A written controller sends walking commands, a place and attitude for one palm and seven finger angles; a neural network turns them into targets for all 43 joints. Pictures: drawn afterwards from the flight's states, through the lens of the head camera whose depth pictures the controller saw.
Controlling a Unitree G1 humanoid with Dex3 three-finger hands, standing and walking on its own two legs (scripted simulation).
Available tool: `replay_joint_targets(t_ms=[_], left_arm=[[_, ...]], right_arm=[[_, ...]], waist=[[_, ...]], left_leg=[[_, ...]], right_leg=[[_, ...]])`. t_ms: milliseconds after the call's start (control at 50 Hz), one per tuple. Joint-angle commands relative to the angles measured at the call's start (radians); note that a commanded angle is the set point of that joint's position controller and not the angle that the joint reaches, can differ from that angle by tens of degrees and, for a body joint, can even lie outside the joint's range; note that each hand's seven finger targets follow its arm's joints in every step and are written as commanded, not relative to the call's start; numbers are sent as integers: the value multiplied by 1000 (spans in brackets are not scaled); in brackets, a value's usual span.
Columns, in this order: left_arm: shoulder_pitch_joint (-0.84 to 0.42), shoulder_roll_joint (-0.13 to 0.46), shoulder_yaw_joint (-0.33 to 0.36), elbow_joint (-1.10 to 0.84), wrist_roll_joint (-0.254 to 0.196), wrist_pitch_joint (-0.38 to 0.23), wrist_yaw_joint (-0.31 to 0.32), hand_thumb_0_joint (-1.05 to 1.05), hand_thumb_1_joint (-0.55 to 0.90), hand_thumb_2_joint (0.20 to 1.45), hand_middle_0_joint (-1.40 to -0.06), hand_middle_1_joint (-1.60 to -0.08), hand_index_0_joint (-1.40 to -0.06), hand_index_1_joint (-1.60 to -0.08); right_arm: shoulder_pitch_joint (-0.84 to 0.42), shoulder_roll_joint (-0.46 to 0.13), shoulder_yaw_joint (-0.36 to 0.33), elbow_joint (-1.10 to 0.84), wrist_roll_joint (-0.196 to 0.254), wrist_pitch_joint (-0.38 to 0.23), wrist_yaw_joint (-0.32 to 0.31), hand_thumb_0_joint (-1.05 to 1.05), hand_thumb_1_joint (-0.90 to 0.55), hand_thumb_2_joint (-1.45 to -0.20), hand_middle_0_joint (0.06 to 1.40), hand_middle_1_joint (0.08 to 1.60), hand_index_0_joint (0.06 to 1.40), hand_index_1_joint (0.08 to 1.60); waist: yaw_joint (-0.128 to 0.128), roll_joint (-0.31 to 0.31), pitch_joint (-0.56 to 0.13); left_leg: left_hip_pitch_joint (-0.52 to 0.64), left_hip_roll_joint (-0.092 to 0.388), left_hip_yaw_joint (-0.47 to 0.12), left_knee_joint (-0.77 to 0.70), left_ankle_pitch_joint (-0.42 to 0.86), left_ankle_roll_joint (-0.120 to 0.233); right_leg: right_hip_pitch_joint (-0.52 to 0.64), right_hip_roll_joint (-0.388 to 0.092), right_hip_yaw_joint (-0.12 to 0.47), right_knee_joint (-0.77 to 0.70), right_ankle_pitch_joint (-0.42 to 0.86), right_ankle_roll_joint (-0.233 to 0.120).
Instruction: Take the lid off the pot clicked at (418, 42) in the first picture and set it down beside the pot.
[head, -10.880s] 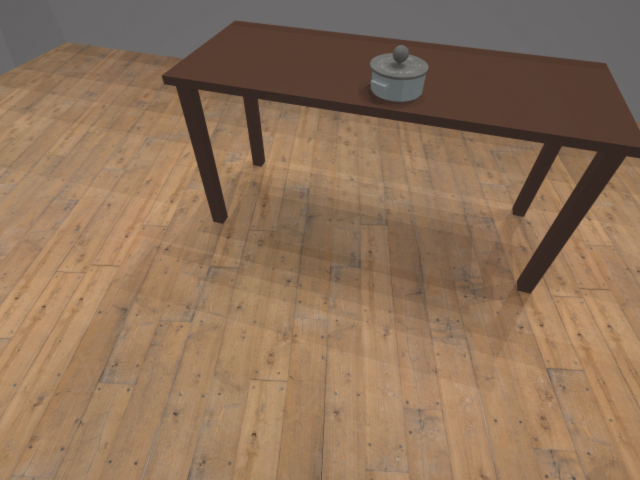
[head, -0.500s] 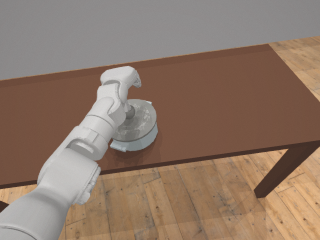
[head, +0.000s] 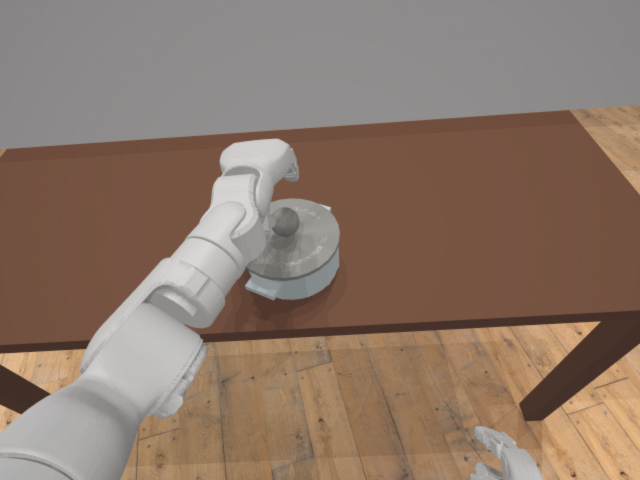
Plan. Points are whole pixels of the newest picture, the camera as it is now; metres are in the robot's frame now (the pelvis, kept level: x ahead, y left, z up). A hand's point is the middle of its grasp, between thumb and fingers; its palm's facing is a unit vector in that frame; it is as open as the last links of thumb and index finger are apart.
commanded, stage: move the open hand above the knob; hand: left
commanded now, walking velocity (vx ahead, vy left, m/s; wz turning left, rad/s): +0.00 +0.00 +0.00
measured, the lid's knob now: (284, 221) +0.49 +0.07 +0.03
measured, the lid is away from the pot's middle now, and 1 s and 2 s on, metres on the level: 0.00 0.00 0.00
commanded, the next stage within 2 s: lower the open fingers around the knob in 0.10 s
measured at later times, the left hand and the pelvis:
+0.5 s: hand (274, 210) +0.44 +0.07 +0.10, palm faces -0.26 -0.06 -0.96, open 10.4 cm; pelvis -0.01 +0.00 +0.00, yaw -1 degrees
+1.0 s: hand (276, 225) +0.45 +0.08 +0.06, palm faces -0.34 -0.08 -0.94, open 10.4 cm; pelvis +0.00 -0.01 +0.00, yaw -2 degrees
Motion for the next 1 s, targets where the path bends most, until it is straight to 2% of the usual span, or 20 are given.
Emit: replay_joint_targets(t_ms=[0, 60, 100, 160, 220, 320, 400, 460, 500, 580, 620, 660, 720, 780, 800, 840, 880, 920, 940, 980], left_arm=[[-617, 115, 45, -324, 28, -49, 33, 0, -327, 1428, -813, -81, -813, -81], [-501, 229, 158, -127, 50, -18, 60, 0, -327, 1428, -813, -81, -813, -81], [-504, 224, 168, -111, 41, -9, 74, 0, -327, 1428, -813, -81, -813, -81], [-505, 93, 54, -122, 42, 3, 74, 0, -327, 1428, -813, -81, -813, -81], [-477, 122, 85, -164, 35, -1, 56, 0, -327, 1428, -813, -81, -813, -81], [-478, 218, 152, -145, 41, -19, 54, 0, -327, 1428, -813, -81, -813, -81], [-552, 184, 119, -200, 41, -66, 75, 0, -327, 1428, -813, -81, -813, -81], [-522, 167, 112, -183, 37, -75, 94, 0, -327, 1428, -813, -81, -813, -81], [-460, 155, 117, -145, 38, -69, 104, 0, -327, 1428, -813, -81, -813, -81], [-443, 114, 84, -21, 39, -28, 116, 0, -327, 1428, -813, -81, -813, -81], [-505, 151, 104, -51, 29, -38, 117, 0, -327, 1428, -813, -81, -813, -81], [-613, 167, 104, -174, 27, -75, 124, 0, -327, 1428, -813, -81, -813, -81], [-500, 219, 158, -155, 47, -105, 129, 0, -327, 1428, -813, -81, -813, -81], [-341, 178, 146, 100, 64, -35, 136, 0, -327, 1428, -813, -81, -813, -81], [-349, 188, 159, 99, 55, -25, 138, 0, -327, 1428, -813, -81, -813, -81], [-433, 164, 133, 40, 30, -27, 135, 0, -327, 1428, -813, -81, -813, -81], [-494, 138, 105, -84, 19, -69, 123, 0, -327, 1428, -813, -81, -813, -81], [-490, 206, 149, -146, 32, -116, 112, 0, -327, 1428, -813, -81, -813, -81], [-482, 249, 178, -135, 47, -126, 114, 0, -327, 1428, -813, -81, -813, -81], [-443, 222, 153, -78, 73, -124, 120, 0, -327, 1428, -813, -81, -813, -81]], right_arm=[[-32, -89, -40, -133, -5, -51, -2, 0, -900, -900, 200, 300, 200, 300], [-2, -103, -28, -89, -8, -30, -12, 0, -900, -900, 200, 300, 200, 300], [-16, -102, -20, -93, -3, -26, -16, 0, -900, -900, 200, 300, 200, 300], [-34, -97, -29, -105, 0, -35, -4, 0, -900, -900, 200, 300, 200, 300], [-33, -104, -36, -122, -8, -35, 1, 0, -900, -900, 200, 300, 200, 300], [-17, -111, -28, -116, -7, -34, -18, 0, -900, -900, 200, 300, 200, 300], [0, -101, -36, -114, -2, -57, -28, 0, -900, -900, 200, 300, 200, 300], [22, -100, -42, -96, -5, -66, -27, 0, -900, -900, 200, 300, 200, 300], [18, -103, -41, -97, -6, -63, -20, 0, -900, -900, 200, 300, 200, 300], [23, -115, -42, -69, 3, -47, -20, 0, -900, -900, 200, 300, 200, 300], [15, -119, -38, -75, 3, -52, -31, 0, -900, -900, 200, 300, 200, 300], [21, -106, -44, -85, -1, -75, -38, 0, -900, -900, 200, 300, 200, 300], [38, -106, -49, -82, -12, -82, -40, 0, -900, -900, 200, 300, 200, 300], [52, -124, -38, -46, -3, -46, -37, 0, -900, -900, 200, 300, 200, 300], [46, -132, -36, -52, -1, -42, -37, 0, -900, -900, 200, 300, 200, 300], [31, -128, -37, -68, 1, -49, -41, 0, -900, -900, 200, 300, 200, 300], [31, -112, -46, -90, -5, -63, -43, 0, -900, -900, 200, 300, 200, 300], [47, -111, -52, -97, -12, -71, -49, 0, -900, -900, 200, 300, 200, 300], [63, -114, -50, -85, -13, -67, -53, 0, -900, -900, 200, 300, 200, 300], [80, -112, -49, -71, -9, -55, -55, 0, -900, -900, 200, 300, 200, 300]], waist=[[-49, -82, -461], [-27, -170, -366], [-18, -196, -322], [-28, -167, -328], [-23, -145, -386], [-21, -183, -347], [-34, -159, -355], [-34, -104, -386], [-26, -128, -376], [-49, -170, -262], [-55, -167, -294], [-58, -108, -404], [-38, -117, -472], [-47, -231, -255], [-46, -240, -241], [-57, -210, -273], [-58, -126, -394], [-53, -98, -469], [-53, -105, -478], [-62, -129, -426]], left_leg=[[243, 49, -123, 22, 491, -17], [140, 47, -94, -12, 388, -19], [71, 45, -83, -40, 317, -20], [105, 49, -88, -36, 328, -21], [140, 49, -91, -19, 385, -19], [76, 40, -74, -40, 288, -7], [102, 45, -84, -39, 280, -4], [147, 49, -84, -30, 311, -10], [124, 50, -89, -28, 334, -14], [60, 49, -65, -38, 218, -14], [48, 41, -59, -38, 193, -9], [121, 41, -73, -24, 255, -5], [148, 49, -81, 0, 362, -4], [3, 52, -49, -28, 245, -11], [-27, 49, -47, -34, 225, -13], [-16, 42, -38, -29, 206, -7], [68, 36, -47, -5, 281, 1], [112, 40, -59, 15, 352, 6], [114, 41, -59, 17, 370, 6], [90, 45, -53, 15, 373, 4]], right_leg=[[153, 23, 54, 6, 395, -33], [191, 28, 52, -6, 375, -33], [214, 23, 52, -13, 352, -33], [171, 24, 47, -8, 334, -32], [195, 24, 55, -4, 371, -32], [236, 21, 65, -26, 350, -28], [206, 24, 66, -29, 315, -29], [180, 27, 64, -18, 324, -30], [185, 28, 60, -19, 333, -32], [121, 34, 55, -33, 260, -27], [155, 29, 72, -34, 264, -24], [181, 24, 78, -19, 319, -25], [226, 25, 82, -9, 404, -26], [158, 33, 65, -31, 329, -21], [170, 30, 71, -34, 322, -21], [177, 25, 81, -32, 321, -16], [205, 22, 85, -16, 389, -19], [239, 22, 91, -8, 447, -20], [251, 23, 92, -7, 467, -21], [218, 28, 84, -10, 464, -22]])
